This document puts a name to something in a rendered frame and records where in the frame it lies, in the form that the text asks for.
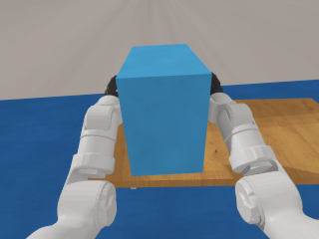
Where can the left robot forearm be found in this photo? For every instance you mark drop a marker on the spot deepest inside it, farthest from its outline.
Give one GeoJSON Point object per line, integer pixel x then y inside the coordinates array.
{"type": "Point", "coordinates": [95, 156]}

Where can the robot left upper arm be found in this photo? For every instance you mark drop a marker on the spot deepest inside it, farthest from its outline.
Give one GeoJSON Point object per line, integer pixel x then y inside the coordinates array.
{"type": "Point", "coordinates": [86, 206]}

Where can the carton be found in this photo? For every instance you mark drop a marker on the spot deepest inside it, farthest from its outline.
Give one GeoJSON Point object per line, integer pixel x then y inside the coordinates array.
{"type": "Point", "coordinates": [164, 94]}

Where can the robot right upper arm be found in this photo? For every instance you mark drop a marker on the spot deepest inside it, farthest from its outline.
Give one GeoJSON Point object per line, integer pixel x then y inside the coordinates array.
{"type": "Point", "coordinates": [271, 201]}

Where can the table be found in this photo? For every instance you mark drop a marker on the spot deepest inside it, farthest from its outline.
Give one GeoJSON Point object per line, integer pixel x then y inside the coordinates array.
{"type": "Point", "coordinates": [289, 126]}

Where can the right robot forearm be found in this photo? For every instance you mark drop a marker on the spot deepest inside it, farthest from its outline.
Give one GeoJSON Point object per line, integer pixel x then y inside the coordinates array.
{"type": "Point", "coordinates": [248, 152]}

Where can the robot left hand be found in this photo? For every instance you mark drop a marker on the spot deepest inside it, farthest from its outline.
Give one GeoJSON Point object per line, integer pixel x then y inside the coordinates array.
{"type": "Point", "coordinates": [112, 87]}

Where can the robot right hand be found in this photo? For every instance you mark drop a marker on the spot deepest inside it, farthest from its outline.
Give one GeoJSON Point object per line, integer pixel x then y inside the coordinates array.
{"type": "Point", "coordinates": [215, 85]}

